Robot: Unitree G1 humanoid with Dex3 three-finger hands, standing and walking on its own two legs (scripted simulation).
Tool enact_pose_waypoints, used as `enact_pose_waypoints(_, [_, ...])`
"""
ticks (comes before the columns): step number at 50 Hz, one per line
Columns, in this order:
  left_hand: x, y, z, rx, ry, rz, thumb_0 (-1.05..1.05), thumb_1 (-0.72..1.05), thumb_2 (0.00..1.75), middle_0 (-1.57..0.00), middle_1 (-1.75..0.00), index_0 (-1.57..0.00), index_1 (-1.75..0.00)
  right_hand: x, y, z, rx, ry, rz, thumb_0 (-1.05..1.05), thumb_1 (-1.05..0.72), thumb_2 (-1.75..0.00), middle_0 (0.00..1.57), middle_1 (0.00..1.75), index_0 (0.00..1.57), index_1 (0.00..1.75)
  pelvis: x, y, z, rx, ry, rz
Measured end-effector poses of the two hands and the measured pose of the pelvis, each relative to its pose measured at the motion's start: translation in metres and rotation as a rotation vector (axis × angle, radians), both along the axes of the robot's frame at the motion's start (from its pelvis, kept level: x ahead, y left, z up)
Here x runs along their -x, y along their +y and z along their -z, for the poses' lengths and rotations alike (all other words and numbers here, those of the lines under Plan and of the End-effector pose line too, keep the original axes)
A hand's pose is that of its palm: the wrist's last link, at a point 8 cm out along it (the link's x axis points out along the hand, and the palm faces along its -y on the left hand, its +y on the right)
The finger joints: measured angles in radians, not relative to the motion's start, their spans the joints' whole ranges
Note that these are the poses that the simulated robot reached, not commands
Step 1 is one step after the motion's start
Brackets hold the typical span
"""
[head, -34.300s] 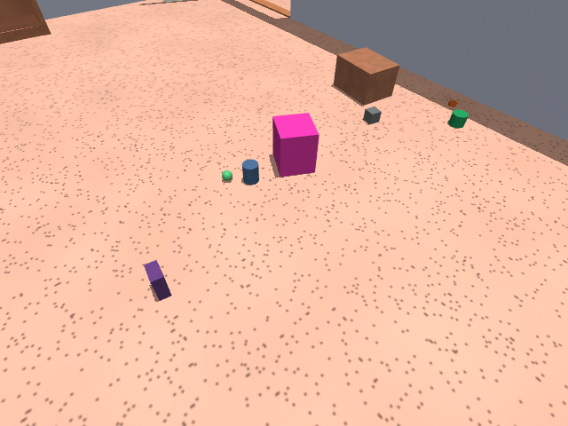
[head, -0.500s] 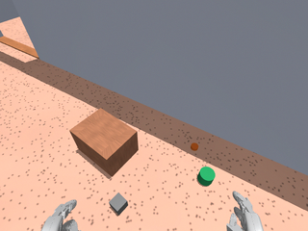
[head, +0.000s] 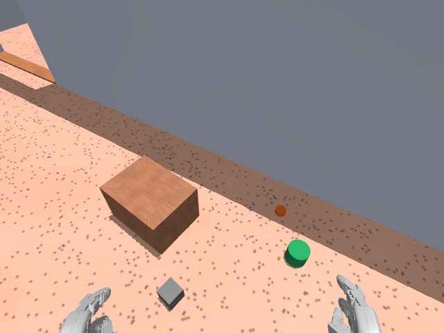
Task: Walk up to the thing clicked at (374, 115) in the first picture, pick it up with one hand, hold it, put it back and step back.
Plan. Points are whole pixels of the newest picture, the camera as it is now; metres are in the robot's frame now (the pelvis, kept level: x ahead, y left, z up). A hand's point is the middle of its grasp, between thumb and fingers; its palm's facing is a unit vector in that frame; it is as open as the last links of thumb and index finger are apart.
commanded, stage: home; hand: left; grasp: from above
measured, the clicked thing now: (170, 293) +0.44 +0.18 -0.68
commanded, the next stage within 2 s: stand in 0.28 s
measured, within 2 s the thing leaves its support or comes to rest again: neither
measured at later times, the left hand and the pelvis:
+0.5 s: hand out of the picture +0.16 +0.20 -0.07, palm faces +0.00 -0.95 -0.32, open 7.4 cm; pelvis -0.01 +0.00 +0.01, yaw +0 degrees
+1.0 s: hand out of the picture +0.03 +0.24 -0.10, palm faces +0.05 -0.94 -0.33, open 7.4 cm; pelvis -0.01 +0.00 +0.06, yaw +1 degrees
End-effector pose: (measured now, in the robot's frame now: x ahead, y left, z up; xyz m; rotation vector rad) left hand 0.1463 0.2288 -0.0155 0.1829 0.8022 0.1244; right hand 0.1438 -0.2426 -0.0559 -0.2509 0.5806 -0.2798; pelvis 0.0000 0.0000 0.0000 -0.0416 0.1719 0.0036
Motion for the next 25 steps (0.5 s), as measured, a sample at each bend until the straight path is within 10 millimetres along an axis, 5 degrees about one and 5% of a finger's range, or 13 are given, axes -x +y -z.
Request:
enact_pose_waypoints(19, [0.001, 0.0, -0.001, -0.002, -0.008, -0.002, 0.01, 0.91, 0.9, -0.2, -0.3, -0.2, -0.29, 0.001, 0.0, 0.0, -0.006, -0.002, 0.0, 0.01, -0.9, -0.9, 0.21, 0.3, 0.21, 0.3, 0.001, 0.0, 0.0, 0.0, -0.006, -0.001])
enact_pose_waypoints(25, [0.003, 0.022, 0.028, -0.113, 0.001, 0.038, 0.01, 0.9, 0.9, -0.21, -0.3, -0.2, -0.29, 0.017, -0.01, 0.02, 0.038, 0.316, -0.16, 0.01, -0.9, -0.9, 0.21, 0.3, 0.21, 0.3, 0.012, -0.001, -0.014, -0.039, -0.118, -0.004])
